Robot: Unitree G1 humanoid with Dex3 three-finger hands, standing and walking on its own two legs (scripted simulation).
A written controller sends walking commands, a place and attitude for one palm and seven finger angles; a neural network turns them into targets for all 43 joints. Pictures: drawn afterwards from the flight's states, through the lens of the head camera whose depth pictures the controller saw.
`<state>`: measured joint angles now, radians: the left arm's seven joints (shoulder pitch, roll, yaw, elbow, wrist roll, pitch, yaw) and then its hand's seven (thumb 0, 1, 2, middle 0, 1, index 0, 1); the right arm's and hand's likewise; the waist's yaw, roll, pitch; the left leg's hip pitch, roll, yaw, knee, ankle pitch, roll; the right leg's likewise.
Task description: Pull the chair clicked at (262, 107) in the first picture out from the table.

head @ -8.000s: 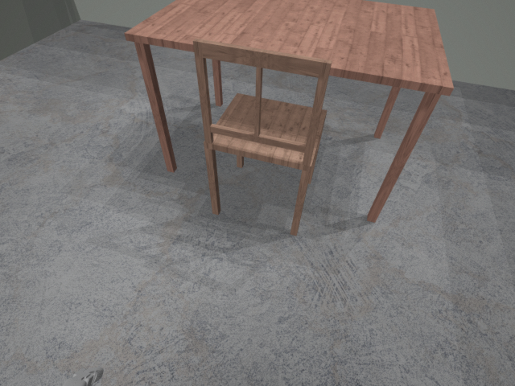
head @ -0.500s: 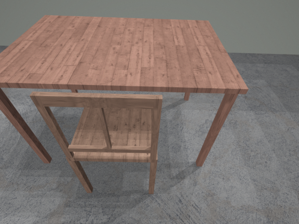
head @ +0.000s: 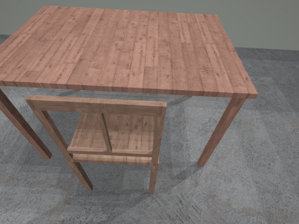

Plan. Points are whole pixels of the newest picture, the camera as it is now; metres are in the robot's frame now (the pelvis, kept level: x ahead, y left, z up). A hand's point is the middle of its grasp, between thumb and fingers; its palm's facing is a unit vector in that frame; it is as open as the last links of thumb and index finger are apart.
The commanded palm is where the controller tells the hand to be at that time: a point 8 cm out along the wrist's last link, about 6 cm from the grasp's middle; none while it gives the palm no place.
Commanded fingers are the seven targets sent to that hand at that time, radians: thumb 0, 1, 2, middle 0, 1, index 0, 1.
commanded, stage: look again from close up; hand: left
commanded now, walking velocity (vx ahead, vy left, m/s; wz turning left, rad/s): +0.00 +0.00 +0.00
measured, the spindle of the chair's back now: (105, 133) +0.43 +0.19 -0.10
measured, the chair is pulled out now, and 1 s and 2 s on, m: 0.00 0.00 0.00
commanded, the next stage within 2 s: shuffle to correct the standing spot in 0.90 s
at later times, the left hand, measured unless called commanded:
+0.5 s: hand out of the picture +0.05 +0.18 -0.17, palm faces +0.01 -0.98 -0.21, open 7.4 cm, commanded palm none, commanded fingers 0.00 0.90 0.90 -0.20 -0.30 -0.20 -0.30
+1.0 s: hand out of the picture +0.04 +0.17 -0.17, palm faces +0.02 -0.98 -0.19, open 7.4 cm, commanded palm none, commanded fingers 0.00 0.90 0.90 -0.20 -0.30 -0.20 -0.30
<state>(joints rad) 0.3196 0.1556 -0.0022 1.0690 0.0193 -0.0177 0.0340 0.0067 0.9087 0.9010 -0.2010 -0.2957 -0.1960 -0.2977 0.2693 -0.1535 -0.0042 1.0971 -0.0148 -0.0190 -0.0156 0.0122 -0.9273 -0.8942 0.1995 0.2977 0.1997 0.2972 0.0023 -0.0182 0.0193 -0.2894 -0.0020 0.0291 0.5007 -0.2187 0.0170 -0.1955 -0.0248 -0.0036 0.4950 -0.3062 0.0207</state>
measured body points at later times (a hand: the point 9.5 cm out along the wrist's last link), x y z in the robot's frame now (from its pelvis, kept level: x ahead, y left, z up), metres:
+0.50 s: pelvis +0.04 +0.00 +0.00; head +0.05 +0.01 +0.45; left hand +0.05 +0.23 -0.16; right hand +0.07 -0.23 -0.15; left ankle +0.03 +0.11 -0.74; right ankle -0.03 -0.13 -0.74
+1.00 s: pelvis +0.04 -0.01 +0.00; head +0.05 +0.00 +0.45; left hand +0.04 +0.22 -0.16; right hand +0.05 -0.23 -0.15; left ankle +0.03 +0.11 -0.74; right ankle -0.03 -0.13 -0.74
